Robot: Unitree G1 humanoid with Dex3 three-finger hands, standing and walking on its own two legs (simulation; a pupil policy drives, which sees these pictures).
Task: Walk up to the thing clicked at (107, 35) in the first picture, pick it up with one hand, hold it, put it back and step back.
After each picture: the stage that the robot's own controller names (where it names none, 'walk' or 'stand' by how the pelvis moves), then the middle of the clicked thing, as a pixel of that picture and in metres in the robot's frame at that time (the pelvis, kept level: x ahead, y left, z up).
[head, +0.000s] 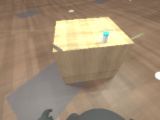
stand; (105, 37) +0.84 -0.12 +0.01
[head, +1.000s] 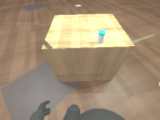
rise first; (101, 37) +0.75 -0.05 +0.05
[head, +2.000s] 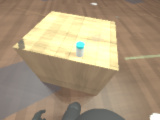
rise first; (80, 49) +0.52 +0.16 +0.04
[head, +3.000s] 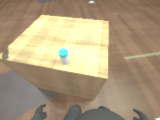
stand; (64, 57) +0.43 +0.22 +0.05
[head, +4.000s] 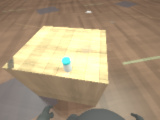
stand; (67, 64) +0.42 +0.21 +0.01
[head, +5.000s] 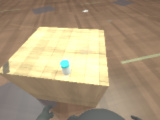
stand; (65, 67) +0.39 +0.21 +0.01
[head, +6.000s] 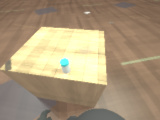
stand; (65, 66) +0.41 +0.22 +0.01
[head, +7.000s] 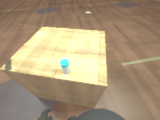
stand; (65, 66) +0.40 +0.21 +0.01
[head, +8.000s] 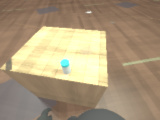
stand; (66, 66) +0.40 +0.21 +0.01
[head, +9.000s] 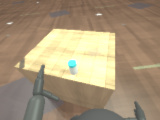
rise first; (73, 67) +0.40 +0.18 +0.02
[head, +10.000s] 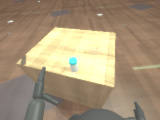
go down; (73, 64) +0.42 +0.18 +0.02
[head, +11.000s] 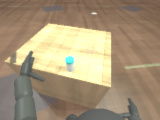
go down; (70, 64) +0.42 +0.17 +0.02
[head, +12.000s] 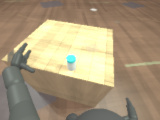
go down; (71, 63) +0.42 +0.16 +0.04
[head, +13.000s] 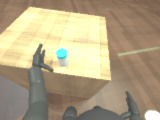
close in; (62, 58) +0.41 +0.18 +0.07
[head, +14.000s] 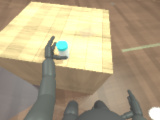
close; (63, 50) +0.45 +0.18 +0.09
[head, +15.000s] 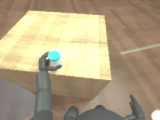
lift; (56, 60) +0.39 +0.22 +0.08
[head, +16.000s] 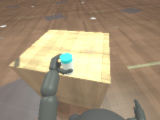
lift; (67, 64) +0.31 +0.16 +0.18
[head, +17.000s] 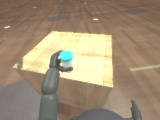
hold; (67, 62) +0.31 +0.16 +0.19
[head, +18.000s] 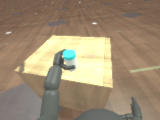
hold; (70, 61) +0.32 +0.14 +0.21
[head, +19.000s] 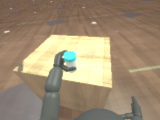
crouch; (71, 62) +0.31 +0.13 +0.20
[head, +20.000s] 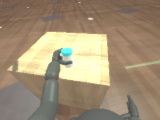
crouch; (68, 58) +0.38 +0.16 +0.17
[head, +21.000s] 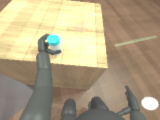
lower; (55, 45) +0.48 +0.19 +0.10
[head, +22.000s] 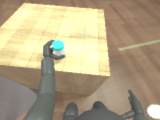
lower; (59, 50) +0.45 +0.19 +0.09
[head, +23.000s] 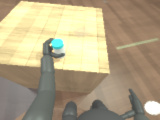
lower; (59, 49) +0.46 +0.18 +0.09
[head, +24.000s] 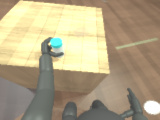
lower; (58, 48) +0.47 +0.19 +0.09
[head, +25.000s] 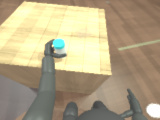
draw back; (60, 49) +0.46 +0.18 +0.09
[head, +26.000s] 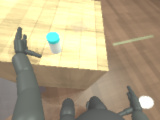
rise; (54, 43) +0.48 +0.19 +0.10
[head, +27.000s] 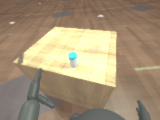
sink last; (73, 60) +0.45 +0.19 +0.06
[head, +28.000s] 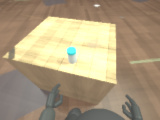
stand; (72, 55) +0.45 +0.18 +0.07
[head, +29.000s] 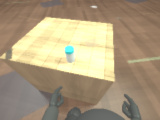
stand; (70, 54) +0.46 +0.18 +0.08
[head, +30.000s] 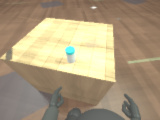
stand; (70, 55) +0.46 +0.18 +0.08
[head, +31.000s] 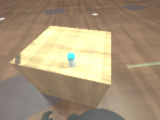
stand; (71, 60) +0.47 +0.18 +0.02
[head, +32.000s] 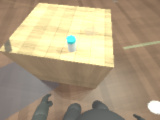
walk; (71, 44) +0.54 +0.16 +0.03
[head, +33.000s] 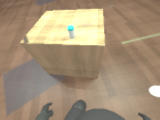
walk; (71, 32) +0.77 +0.24 +0.03
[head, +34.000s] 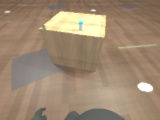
stand; (80, 25) +1.09 +0.18 +0.03
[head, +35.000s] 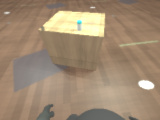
stand; (79, 25) +1.08 +0.19 +0.01
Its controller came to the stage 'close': yes
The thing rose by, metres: 0.19
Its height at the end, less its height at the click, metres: +0.00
